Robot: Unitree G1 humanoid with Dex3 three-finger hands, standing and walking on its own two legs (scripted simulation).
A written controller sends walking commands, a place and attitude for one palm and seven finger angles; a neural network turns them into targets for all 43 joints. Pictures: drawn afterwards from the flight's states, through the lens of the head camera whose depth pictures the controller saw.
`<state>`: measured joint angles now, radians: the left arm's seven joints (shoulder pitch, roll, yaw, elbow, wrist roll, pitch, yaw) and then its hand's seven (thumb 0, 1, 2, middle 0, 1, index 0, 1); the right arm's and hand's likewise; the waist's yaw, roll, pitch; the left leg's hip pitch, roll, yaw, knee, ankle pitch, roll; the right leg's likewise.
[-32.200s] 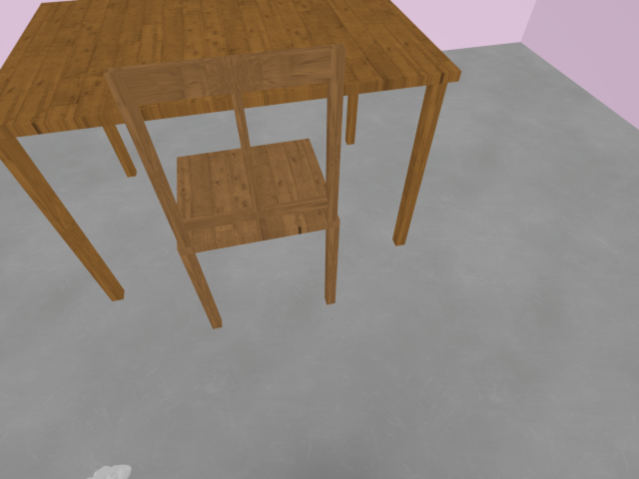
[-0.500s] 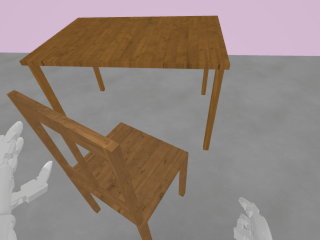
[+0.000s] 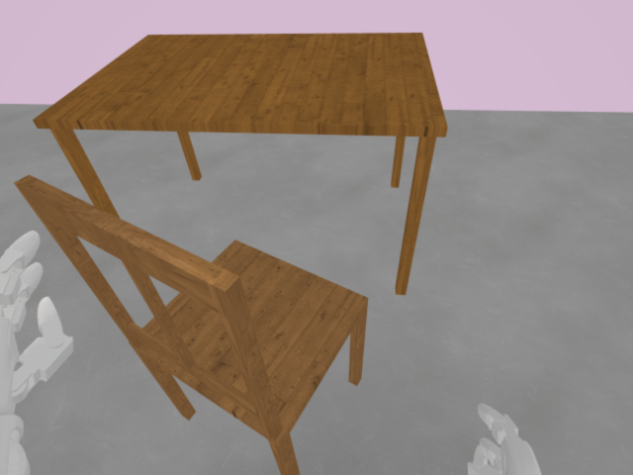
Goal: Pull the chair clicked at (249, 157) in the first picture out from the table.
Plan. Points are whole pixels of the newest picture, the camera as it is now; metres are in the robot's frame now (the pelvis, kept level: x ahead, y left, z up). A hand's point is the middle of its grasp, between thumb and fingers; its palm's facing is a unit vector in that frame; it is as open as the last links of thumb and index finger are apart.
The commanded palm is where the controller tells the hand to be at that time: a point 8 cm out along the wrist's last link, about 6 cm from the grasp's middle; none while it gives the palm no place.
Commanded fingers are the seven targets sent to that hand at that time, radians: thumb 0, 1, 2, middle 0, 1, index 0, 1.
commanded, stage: step back with the hand held close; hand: left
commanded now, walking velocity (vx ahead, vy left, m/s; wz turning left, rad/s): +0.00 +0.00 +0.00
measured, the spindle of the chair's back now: (163, 318) +0.37 +0.32 -0.08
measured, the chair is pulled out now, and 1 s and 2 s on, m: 0.45 0.45 0.45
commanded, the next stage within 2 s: none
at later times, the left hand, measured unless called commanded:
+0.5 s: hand (53, 366) +0.16 +0.27 +0.16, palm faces +0.39 -0.76 -0.52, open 7.4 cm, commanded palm +0.10 +0.31 +0.17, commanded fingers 0.00 0.90 0.90 -0.20 -0.30 -0.20 -0.30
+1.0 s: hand (26, 405) +0.13 +0.27 +0.16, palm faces +0.43 -0.75 -0.50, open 7.4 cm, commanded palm +0.06 +0.30 +0.17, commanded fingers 0.00 0.90 0.90 -0.20 -0.30 -0.20 -0.30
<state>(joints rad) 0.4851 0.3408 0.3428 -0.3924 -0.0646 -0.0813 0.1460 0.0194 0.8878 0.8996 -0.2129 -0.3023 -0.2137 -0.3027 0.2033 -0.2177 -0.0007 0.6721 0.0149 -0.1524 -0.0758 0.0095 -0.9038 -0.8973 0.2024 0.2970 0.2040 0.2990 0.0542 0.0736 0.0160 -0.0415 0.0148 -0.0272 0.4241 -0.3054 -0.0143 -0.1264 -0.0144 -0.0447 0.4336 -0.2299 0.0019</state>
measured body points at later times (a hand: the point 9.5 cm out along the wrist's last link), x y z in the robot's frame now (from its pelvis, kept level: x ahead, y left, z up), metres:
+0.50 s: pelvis -0.04 +0.01 +0.00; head -0.01 +0.00 +0.45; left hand +0.14 +0.30 +0.19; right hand +0.14 -0.23 -0.09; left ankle -0.04 +0.13 -0.74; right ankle +0.01 -0.12 -0.74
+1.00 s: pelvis -0.08 +0.00 -0.01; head -0.05 +0.01 +0.44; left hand +0.10 +0.30 +0.19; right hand +0.08 -0.24 -0.09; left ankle -0.04 +0.13 -0.74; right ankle +0.01 -0.12 -0.74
